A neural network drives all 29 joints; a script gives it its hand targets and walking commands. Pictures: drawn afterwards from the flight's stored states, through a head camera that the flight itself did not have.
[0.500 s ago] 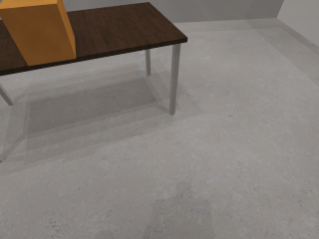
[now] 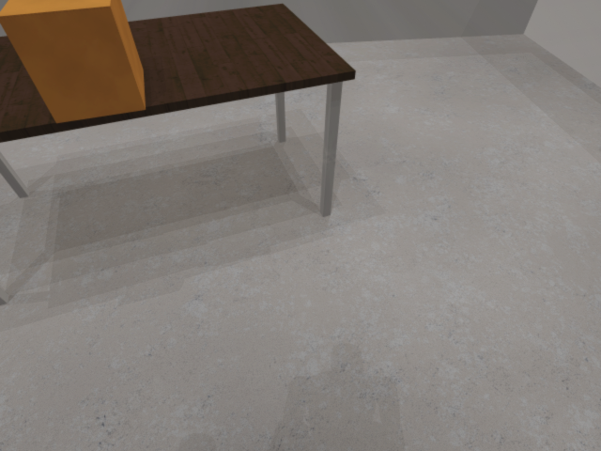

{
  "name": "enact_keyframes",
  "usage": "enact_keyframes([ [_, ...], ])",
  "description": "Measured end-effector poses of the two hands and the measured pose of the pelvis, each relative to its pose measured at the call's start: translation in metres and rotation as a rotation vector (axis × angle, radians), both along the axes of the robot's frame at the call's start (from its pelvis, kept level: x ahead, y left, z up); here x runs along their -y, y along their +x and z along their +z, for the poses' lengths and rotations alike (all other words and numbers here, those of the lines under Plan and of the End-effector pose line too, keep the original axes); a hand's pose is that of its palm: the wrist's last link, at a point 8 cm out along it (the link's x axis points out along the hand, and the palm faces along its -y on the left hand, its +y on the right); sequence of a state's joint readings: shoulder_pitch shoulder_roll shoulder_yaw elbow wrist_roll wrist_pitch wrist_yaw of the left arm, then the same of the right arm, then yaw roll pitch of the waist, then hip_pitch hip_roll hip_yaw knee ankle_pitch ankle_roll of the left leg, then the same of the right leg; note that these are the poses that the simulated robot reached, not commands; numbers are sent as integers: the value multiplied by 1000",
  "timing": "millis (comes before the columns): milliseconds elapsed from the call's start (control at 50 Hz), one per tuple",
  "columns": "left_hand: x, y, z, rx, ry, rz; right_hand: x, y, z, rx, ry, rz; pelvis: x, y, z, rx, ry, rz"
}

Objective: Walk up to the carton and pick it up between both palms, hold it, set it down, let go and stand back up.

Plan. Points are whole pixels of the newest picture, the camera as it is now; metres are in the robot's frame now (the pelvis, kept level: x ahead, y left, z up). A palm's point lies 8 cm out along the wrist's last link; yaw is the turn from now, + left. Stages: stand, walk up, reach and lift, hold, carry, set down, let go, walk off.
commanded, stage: stand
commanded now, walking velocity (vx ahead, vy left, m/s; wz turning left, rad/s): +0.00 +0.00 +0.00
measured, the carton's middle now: (85, 48) +1.10 +0.63 +0.07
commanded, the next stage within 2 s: walk up in 0.24 s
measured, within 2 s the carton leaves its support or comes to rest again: neither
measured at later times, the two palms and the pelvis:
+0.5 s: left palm out of the picture -0.04 +0.20 -0.15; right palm out of the picture -0.04 -0.20 -0.15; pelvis +0.00 +0.00 +0.00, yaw +2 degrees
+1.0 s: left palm out of the picture +0.15 +0.40 -0.14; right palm out of the picture +0.09 -0.09 -0.15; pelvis +0.13 +0.15 -0.02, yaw +7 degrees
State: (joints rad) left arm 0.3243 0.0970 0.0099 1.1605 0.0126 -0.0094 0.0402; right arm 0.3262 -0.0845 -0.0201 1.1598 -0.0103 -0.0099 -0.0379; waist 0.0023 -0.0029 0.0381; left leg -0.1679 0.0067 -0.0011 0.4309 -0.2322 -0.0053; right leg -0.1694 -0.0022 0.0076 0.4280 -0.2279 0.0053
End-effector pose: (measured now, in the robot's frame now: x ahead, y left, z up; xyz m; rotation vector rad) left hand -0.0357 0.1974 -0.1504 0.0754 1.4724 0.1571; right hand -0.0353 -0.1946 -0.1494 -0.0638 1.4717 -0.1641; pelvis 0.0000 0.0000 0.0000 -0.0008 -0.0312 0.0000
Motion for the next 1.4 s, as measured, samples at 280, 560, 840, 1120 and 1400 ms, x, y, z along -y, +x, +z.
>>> enact_keyframes([
  [280,4,-2,0,2,-7,0,0,-1,-1,1,3,2,0,-2,0,0,0,-1],
  [560,-29,-6,8,49,92,36,21,11,3,-32,-33,125,-14,4,-1,-11,-7,64],
  [840,-172,40,-33,0,106,12,-37,117,-6,106,-169,166,-119,75,-40,20,6,140],
  [1120,-215,285,28,417,146,-95,-119,157,-8,-53,-14,159,-162,185,-17,25,10,149],
  [1400,-249,280,33,179,185,133,-153,422,6,171,-56,399,-213,310,-4,22,-2,210],
])
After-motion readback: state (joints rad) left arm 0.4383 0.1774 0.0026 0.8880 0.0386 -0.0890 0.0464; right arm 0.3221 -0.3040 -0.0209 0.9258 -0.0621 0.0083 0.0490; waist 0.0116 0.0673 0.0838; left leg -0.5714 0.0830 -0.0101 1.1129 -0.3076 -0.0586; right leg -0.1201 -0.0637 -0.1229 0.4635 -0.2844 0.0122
